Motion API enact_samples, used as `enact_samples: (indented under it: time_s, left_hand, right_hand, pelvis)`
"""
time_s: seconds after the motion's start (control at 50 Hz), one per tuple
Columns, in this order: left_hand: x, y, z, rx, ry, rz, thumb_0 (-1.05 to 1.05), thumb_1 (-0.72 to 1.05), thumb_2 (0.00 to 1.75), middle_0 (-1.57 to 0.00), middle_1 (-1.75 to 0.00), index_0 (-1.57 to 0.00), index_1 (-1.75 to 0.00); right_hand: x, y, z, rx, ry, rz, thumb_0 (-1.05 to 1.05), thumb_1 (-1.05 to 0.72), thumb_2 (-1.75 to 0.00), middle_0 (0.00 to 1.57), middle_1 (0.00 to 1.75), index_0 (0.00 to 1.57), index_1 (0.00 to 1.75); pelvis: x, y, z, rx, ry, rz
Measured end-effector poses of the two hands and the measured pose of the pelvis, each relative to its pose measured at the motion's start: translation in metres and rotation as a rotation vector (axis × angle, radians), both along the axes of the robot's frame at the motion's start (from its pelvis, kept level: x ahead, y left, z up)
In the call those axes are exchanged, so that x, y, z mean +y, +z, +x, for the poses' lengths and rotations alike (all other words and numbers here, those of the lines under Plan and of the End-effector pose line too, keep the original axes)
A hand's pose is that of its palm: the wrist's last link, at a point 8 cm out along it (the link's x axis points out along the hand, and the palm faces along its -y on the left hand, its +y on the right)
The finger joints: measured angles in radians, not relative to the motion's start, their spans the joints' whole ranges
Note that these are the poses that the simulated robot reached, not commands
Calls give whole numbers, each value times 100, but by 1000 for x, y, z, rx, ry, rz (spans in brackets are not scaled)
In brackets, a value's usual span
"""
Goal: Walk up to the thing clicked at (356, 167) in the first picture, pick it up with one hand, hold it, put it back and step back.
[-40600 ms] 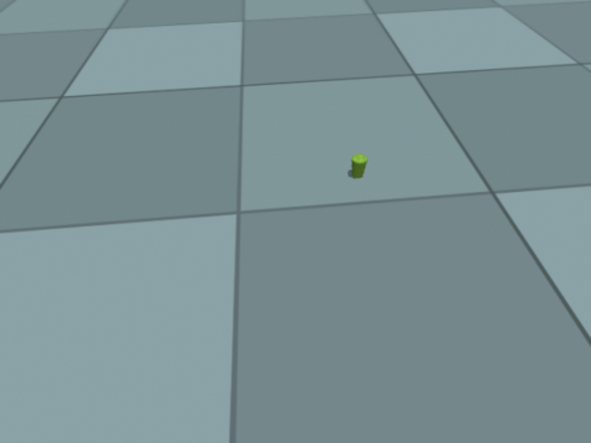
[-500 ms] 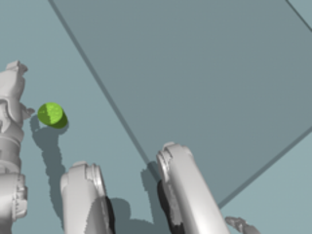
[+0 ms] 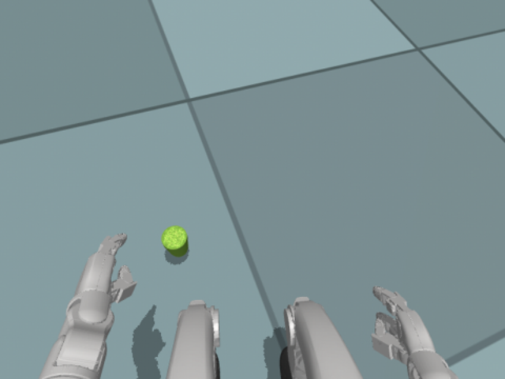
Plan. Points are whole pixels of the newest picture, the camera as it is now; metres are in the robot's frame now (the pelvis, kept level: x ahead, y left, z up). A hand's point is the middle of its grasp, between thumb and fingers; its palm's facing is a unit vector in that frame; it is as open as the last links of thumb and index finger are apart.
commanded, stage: home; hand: left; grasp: from above
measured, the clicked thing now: (176, 243) +0.52 +0.21 -0.51
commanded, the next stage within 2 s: none
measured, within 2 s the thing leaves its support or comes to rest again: neither
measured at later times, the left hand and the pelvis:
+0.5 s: hand (93, 312) +0.23 +0.19 +0.09, palm faces +0.12 -0.97 -0.21, open 7.4 cm; pelvis +0.07 +0.00 +0.14, yaw +3 degrees
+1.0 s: hand (84, 329) +0.22 +0.19 +0.10, palm faces +0.11 -0.97 -0.20, open 7.4 cm; pelvis +0.06 +0.00 +0.15, yaw +3 degrees
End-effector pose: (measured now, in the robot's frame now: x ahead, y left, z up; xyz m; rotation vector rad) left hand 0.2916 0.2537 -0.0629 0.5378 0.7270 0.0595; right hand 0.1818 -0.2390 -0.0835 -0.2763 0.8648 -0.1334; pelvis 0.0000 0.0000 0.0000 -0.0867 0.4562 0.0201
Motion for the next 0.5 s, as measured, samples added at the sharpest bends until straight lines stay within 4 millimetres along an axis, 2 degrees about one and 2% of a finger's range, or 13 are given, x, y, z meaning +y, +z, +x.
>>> enact_samples:
  time_s: [0.14,0.3,0.4,0.5]
  left_hand:
    - [-7,55,-26,19,130,-144,1,89,89,-21,-30,-21,-30]
    - [-12,114,-52,50,258,-257,1,90,89,-20,-30,-20,-30]
    - [-16,149,-68,55,288,-292,1,90,89,-20,-30,-20,-30]
    - [-17,179,-80,32,285,-297,1,90,89,-20,-30,-20,-30]
  right_hand:
    - [13,58,11,-83,-6,16,1,-90,-90,20,30,20,30]
    - [12,110,8,-99,-48,3,1,-90,-90,21,30,21,30]
    - [7,137,10,-128,-77,-14,1,-90,-90,20,30,20,30]
    - [4,158,21,-185,-86,-27,1,-90,-90,20,30,20,30]
  pelvis:
    - [0,51,15,-78,16,11]
    - [-2,103,39,-158,30,23]
    - [-2,127,54,-203,34,30]
    - [-1,143,66,-239,37,36]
